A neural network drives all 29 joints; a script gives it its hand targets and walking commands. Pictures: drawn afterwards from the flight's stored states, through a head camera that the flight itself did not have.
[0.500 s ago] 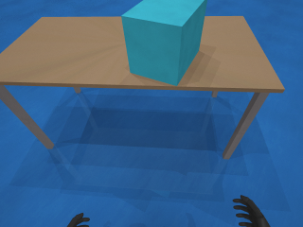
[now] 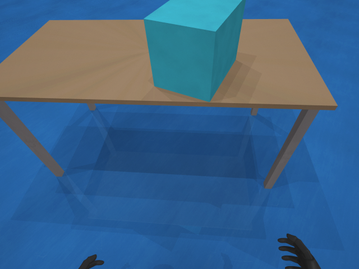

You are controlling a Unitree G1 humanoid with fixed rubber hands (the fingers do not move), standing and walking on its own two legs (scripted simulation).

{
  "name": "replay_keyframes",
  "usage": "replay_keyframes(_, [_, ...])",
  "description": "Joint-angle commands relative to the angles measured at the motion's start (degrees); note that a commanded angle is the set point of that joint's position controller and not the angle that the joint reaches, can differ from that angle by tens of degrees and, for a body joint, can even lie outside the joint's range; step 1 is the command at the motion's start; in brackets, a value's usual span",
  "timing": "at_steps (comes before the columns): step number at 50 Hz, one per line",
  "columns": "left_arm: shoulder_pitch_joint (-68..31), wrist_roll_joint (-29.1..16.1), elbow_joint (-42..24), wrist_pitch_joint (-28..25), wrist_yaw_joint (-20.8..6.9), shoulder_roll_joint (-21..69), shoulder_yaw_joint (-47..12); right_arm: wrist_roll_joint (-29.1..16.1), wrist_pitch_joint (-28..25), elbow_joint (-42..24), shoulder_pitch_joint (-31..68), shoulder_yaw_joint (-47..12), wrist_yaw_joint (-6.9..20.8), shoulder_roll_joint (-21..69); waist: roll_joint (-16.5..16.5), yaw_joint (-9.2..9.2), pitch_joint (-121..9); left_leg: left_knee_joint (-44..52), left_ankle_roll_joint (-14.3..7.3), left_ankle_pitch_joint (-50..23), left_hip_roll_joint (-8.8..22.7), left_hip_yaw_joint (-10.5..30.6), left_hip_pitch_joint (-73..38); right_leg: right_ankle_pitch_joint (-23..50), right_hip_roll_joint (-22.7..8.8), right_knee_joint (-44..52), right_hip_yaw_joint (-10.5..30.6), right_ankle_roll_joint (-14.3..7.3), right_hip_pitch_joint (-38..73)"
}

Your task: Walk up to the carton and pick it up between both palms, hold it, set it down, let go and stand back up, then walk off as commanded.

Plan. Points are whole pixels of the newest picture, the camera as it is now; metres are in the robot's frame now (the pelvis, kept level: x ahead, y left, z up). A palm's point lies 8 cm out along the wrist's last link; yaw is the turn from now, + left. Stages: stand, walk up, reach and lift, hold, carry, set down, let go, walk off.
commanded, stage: stand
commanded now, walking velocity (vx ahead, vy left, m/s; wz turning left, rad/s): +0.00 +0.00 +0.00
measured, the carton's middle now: (197, 42) +0.86 -0.04 +0.07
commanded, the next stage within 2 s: walk up in 0.08 s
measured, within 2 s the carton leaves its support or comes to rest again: neither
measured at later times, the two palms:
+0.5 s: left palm out of the picture +0.07 +0.33 -0.11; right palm (310, 266) +0.15 -0.25 -0.09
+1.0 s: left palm (73, 244) +0.20 +0.30 -0.10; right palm (322, 267) +0.15 -0.29 -0.12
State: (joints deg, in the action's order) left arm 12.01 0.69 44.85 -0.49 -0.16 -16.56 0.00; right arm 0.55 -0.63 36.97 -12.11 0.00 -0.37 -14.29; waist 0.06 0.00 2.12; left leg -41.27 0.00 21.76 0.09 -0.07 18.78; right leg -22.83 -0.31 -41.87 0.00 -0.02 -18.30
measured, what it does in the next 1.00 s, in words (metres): walks ahead: right foot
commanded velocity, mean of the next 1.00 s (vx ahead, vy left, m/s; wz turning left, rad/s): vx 0.00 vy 0.00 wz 0.00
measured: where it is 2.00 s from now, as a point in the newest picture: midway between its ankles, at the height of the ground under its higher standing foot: (188, 263)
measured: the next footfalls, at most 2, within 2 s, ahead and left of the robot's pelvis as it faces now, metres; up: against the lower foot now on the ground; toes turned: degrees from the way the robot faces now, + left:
right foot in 0.96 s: +0.27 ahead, -0.09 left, +0.00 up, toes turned -2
left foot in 1.46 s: +0.24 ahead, +0.13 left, +0.00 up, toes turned -1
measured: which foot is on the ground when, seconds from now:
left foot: down 0.00-0.96, up 0.98-1.00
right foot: down 0.00-0.48, up 0.50-0.94, down 0.96-1.00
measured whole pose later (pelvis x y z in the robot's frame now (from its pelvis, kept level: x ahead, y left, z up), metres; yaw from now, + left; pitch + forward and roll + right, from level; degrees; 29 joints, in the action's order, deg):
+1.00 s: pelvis +0.12 +0.00 -0.02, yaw -3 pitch -3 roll +2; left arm 16.9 0.7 45.8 -4.4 -1.3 -22.0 0.0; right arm 0.6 -1.4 38.7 -24.3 2.1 1.3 -20.6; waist -0.4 0.1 3.6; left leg -53.7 -1.8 29.6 -1.1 -2.6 13.8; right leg -11.8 0.7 -44.5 0.0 -2.3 -29.1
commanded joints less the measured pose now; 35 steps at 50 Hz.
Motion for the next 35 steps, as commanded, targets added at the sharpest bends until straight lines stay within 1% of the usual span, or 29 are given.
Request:
replay_keyframes(1, [-3.77, 0.1, -4.34, -3.07, 0.59, -13.07, 4.66, 0.8, -3.28, -0.48, 2.23, 4.89, -0.94, -14.74, -2.44, 0.37, -5.18, 6.76, -4.12, -17.99, 4.91, 4.88, -2.3, 16.22, -4.63, 6.87, 4.89, -4.45, 2.5])
replay_keyframes(2, [-3.63, 0.01, -4.33, -3.03, 0.44, -12.82, 4.76, 0.49, -3.38, -0.5, 3.26, 4.54, -0.86, -14.28, -0.78, 1.39, -5.9, 6.67, -3.93, -16.98, 5.51, 5.36, -2.41, 16.45, -5.0, 7.33, 5.17, -5.0, 1.93])
replay_keyframes(4, [-3.51, 0.02, -4.02, -3.28, 0.74, -12.76, 4.65, 0.51, -3.16, -0.26, 2.77, 4.64, -0.79, -15.55, -4.57, 0.03, -5.13, 7.66, -4.76, -17.71, 6.48, 6.1, -3.17, 15.78, -4.87, 7.73, 5.6, -4.28, 1.07])
replay_keyframes(5, [-3.64, -0.12, -3.74, -3.19, 0.61, -12.98, 4.77, 0.5, -3.16, -0.22, 3.97, 4.93, -0.66, -15.05, -2.71, 1.07, -5.0, 7.34, -4.59, -16.83, 5.57, 5.16, -2.4, 15.39, -4.78, 7.78, 5.11, -4.42, 1.12])
replay_keyframes(6, [-3.97, 0.76, -3.57, -3.2, 0.75, -14.16, 4.96, 0.63, -3.21, 0.4, 4.14, 4.6, -0.8, -14.63, -0.23, 0.11, -4.97, 8.06, -4.62, -17.36, 5.5, 6.15, -2.72, 16.67, -4.74, 8.08, 5.36, -4.51, 1.81])
replay_keyframes(7, [-3.97, 0.5, -4.2, -3.16, 0.85, -13.83, 4.93, 0.69, -3.29, 0.09, 4.18, 4.98, -0.77, -16.0, -2.85, 1.29, -5.28, 6.97, -4.39, -17.82, 5.57, 5.45, -2.29, 17.1, -5.05, 7.9, 5.29, -4.13, 2.14])
replay_keyframes(8, [-2.51, 0.81, -2.55, -3.39, 1.02, -13.16, 4.65, 0.53, -3.39, 0.84, 3.73, 4.85, -0.92, -14.88, -0.59, -0.03, -6.05, 5.98, -3.74, -17.26, 5.35, 4.8, -4.17, 19.18, -5.81, 9.16, 7.16, -4.65, 2.54])
replay_keyframes(9, [-3.5, -0.05, -2.65, -3.53, 0.88, -13.39, 4.61, 0.83, -3.26, 0.8, 3.64, 4.77, -1.15, -15.49, -2.88, 0.86, -4.37, 6.57, -4.61, -18.41, 5.64, 5.05, -3.42, 20.28, -5.8, 8.78, 6.13, -4.88, 1.49])
replay_keyframes(10, [-4.39, 0.14, -3.32, -3.49, 0.74, -14.14, 4.72, 0.26, -3.17, 0.59, 3.27, 4.91, -0.74, -14.27, -2.6, 0.29, -7.19, 5.84, -4.75, -19.59, 5.07, 4.64, -4.27, 20.37, -5.68, 7.42, 4.51, -4.91, 3.37])
replay_keyframes(13, [-3.38, -0.04, -3.04, -3.48, 0.81, -14.74, 4.7, 0.38, -2.94, 0.05, 2.99, 4.86, -0.63, -15.09, 0.03, 0.42, -6.36, 5.52, -4.83, -18.95, 5.46, 5.64, -3.57, 22.44, -5.98, 7.97, 6.43, -5.13, 3.26])
replay_keyframes(14, [6.49, 0.52, -4.4, -4.76, -0.42, -18.6, 6.57, 2.47, -3.69, -1.71, -0.24, 7.56, 0.71, -19.66, -2.89, 1.49, -11.32, 2.19, -7.26, 3.42, 3.39, 5.55, -3.3, -1.57, -5.49, 8.75, 11.95, -7.99, 4.87])
replay_keyframes(15, [9.03, 1.49, -2.62, -5.21, -0.47, -20.65, 7.33, 1.68, -3.61, -1.73, 2.75, 7.53, 1.35, -18.71, 0.04, 2.38, -7.22, -0.19, -7.35, 15.42, 2.06, 6.34, 6.3, -16.8, -8.03, 14.75, 19.55, -10.0, 7.25])
replay_keyframes(16, [11.78, 1.62, -2.06, -5.36, -0.64, -23.78, 8.6, 1.87, -3.53, -3.45, 6.06, 7.35, 1.68, -17.18, 6.09, 3.8, -1.53, -8.15, -4.98, 15.01, -0.19, 1.2, 19.89, -28.52, -13.92, 23.84, 31.21, -13.18, 12.73])
replay_keyframes(17, [13.75, 1.71, -1.31, -5.62, -0.57, -24.48, 8.98, 2.07, -3.23, -3.84, 10.1, 7.21, 2.22, -17.21, 5.99, 6.08, 4.93, -15.09, -3.66, 13.51, 1.53, 1.88, 32.07, -32.15, -20.71, 29.12, 40.52, -17.21, 16.23])
replay_keyframes(18, [11.23, 1.34, -3.41, -6.41, -0.54, -24.17, 8.62, 1.87, -3.48, -3.91, 7.84, 7.03, 2.35, -17.56, 7.14, 4.69, 4.97, -15.94, -2.72, 9.86, 4.21, 3.2, 32.47, -25.02, -21.72, 28.64, 38.17, -18.39, 16.96])
replay_keyframes(19, [10.31, 1.67, -3.83, -6.7, -0.21, -23.57, 8.79, 1.54, -3.69, -2.92, 6.9, 7.04, 2.73, -18.34, 3.69, 3.21, 2.71, -14.18, -2.8, 9.25, 5.28, 4.79, 28.94, -15.95, -19.99, 25.84, 34.6, -18.24, 17.41])
replay_keyframes(20, [8.69, 1.5, -5.05, -6.61, -0.07, -24.07, 8.66, 1.64, -4.14, -3.35, 4.44, 7.87, 2.84, -18.74, 1.89, 2.11, 1.29, -11.7, -2.31, 10.84, 5.31, 4.01, 22.39, -9.97, -19.71, 24.03, 32.11, -17.11, 13.3])
replay_keyframes(21, [7.36, 1.38, -5.5, -6.66, -0.13, -23.12, 8.16, 2.1, -4.49, -2.42, 3.76, 7.73, 3.05, -19.52, 2.85, 2.26, 0.86, -8.59, -2.65, 13.13, 4.31, 2.94, 20.4, -2.8, -19.02, 21.17, 28.88, -16.73, 13.05])
replay_keyframes(23, [2.59, 1.03, -6.68, -6.02, -0.48, -22.61, 7.04, 1.47, -4.92, 0.11, -4.46, 8.37, 2.82, -18.06, 6.42, -3.94, -0.77, 0.87, -4.8, 6.45, 4.6, 3.11, 2.79, 1.92, -15.92, 12.96, 20.97, -13.31, -1.06])
replay_keyframes(24, [-3.11, 0.97, -8.76, -5.62, -0.52, -19.44, 5.74, 1.85, -5.45, 2.93, -15.11, 9.19, 2.24, -17.81, 0.34, -10.87, -2.69, 13.55, -6.45, 7.23, 2.43, 6.81, -15.85, 15.84, -10.44, -2.22, 12.4, -8.75, -13.86])
replay_keyframes(25, [-0.25, 0.33, -9.83, -5.79, -0.9, -10.77, 4.07, 2.69, -6.06, 4.69, -21.69, 10.54, 1.33, -24.47, -22.09, -10.82, -3.13, 24.33, -5.51, 3.47, 13.52, 27.55, -24.82, 4.57, 2.13, -28.23, 1.71, -3.91, -25.85])
replay_keyframes(26, [1.28, 0.2, -9.71, -5.11, -0.26, -14.41, 3.63, 0.91, -5.54, 3.39, -20.63, 10.87, 1.12, -27.71, -15.38, -8.55, -5.05, 28.02, -4.48, 0.5, 20.99, 39.21, -26.46, -8.79, 5.79, -30.41, 5.27, -2.81, -32.81])
replay_keyframes(27, [1.73, -0.35, -7.8, -4.93, -0.09, -16.41, 3.92, 0.32, -5.07, 3.23, -16.29, 10.26, 0.82, -26.97, -7.57, -5.93, 0.12, 24.9, -2.81, -3.61, 19.37, 35.55, -21.21, -4.01, 2.33, -31.13, 8.3, -3.6, -32.79])
replay_keyframes(28, [2.38, -0.81, -7.08, -5.17, -0.44, -16.92, 4.0, 0.2, -5.14, 1.95, -14.41, 9.1, 0.52, -24.86, -6.39, -4.48, 0.24, 23.01, -3.23, -14.57, 17.69, 30.93, -23.92, -1.06, 1.25, -31.55, 7.07, -3.68, -33.0])
replay_keyframes(29, [3.33, -0.48, -6.96, -5.18, -0.4, -16.2, 4.21, 0.11, -5.22, 1.65, -14.92, 8.73, 0.09, -22.46, -1.78, -3.16, -1.36, 19.16, -2.05, -29.9, 15.94, 24.2, -23.97, 0.59, 0.2, -30.09, 6.68, -3.4, -30.18])
replay_keyframes(30, [5.79, -0.56, -5.81, -4.81, -0.43, -15.24, 4.05, 0.73, -5.3, 1.51, -13.63, 8.68, -0.12, -21.59, -9.51, -2.91, -2.72, 16.86, -1.82, -38.41, 14.46, 20.61, -27.05, 3.21, -0.54, -29.72, 5.28, -2.97, -31.57])
replay_keyframes(32, [5.85, -0.41, -6.29, -3.89, -0.84, -15.22, 4.38, 0.45, -4.98, 0.21, -14.77, 8.1, -0.16, -20.49, -7.41, -1.92, -3.78, 15.62, -2.02, -46.86, 12.31, 12.84, -22.07, 4.47, 0.38, -26.01, 3.21, -3.48, -26.3])
replay_keyframes(34, [5.61, -0.12, -6.76, -3.29, -0.75, -15.24, 4.13, 0.43, -4.77, -0.76, -15.68, 8.4, -0.64, -20.6, -5.16, -3.02, -6.31, 14.38, -2.82, -40.16, 12.3, 12.77, -25.73, 5.62, 0.17, -22.17, 2.11, -2.99, -28.26])
replay_keyframes(35, [3.77, -0.41, -6.74, -3.22, -0.89, -14.61, 3.67, 0.11, -4.88, 0.12, -17.12, 8.29, -0.5, -20.22, -5.38, -3.19, -2.64, 16.22, -0.6, -39.94, 10.99, 12.63, -21.78, 7.23, 0.37, -22.58, 2.47, -3.42, -28.02])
